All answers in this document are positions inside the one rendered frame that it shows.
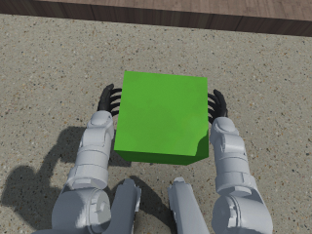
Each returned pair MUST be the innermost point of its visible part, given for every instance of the left robot upper arm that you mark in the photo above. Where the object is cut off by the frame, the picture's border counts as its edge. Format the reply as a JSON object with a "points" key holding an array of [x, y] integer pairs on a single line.
{"points": [[85, 211]]}

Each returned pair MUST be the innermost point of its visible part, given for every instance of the carton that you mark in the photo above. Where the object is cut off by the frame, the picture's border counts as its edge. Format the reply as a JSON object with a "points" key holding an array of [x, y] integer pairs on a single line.
{"points": [[163, 119]]}

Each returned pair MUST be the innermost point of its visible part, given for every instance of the robot left shin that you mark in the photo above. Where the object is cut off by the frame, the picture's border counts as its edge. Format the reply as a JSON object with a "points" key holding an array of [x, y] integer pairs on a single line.
{"points": [[127, 180]]}

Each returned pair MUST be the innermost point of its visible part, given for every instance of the robot left thigh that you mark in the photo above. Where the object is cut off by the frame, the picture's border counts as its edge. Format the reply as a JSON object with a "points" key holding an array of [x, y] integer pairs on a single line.
{"points": [[123, 209]]}

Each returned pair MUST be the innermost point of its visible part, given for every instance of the robot left hand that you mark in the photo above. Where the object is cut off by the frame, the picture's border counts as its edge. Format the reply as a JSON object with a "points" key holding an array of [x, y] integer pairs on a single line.
{"points": [[106, 98]]}

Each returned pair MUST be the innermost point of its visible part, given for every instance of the right robot forearm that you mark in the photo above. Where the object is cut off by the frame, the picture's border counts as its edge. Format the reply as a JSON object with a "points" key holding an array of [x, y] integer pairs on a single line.
{"points": [[233, 174]]}

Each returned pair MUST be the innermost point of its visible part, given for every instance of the left robot forearm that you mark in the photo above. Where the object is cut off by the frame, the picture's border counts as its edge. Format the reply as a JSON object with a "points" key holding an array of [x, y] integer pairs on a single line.
{"points": [[90, 168]]}

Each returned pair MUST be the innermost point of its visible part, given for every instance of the right robot upper arm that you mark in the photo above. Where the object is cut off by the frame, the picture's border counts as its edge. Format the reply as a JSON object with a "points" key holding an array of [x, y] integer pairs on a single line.
{"points": [[238, 215]]}

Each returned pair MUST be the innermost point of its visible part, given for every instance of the robot right hand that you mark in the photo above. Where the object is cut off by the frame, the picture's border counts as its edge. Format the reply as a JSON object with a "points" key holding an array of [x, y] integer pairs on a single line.
{"points": [[219, 106]]}

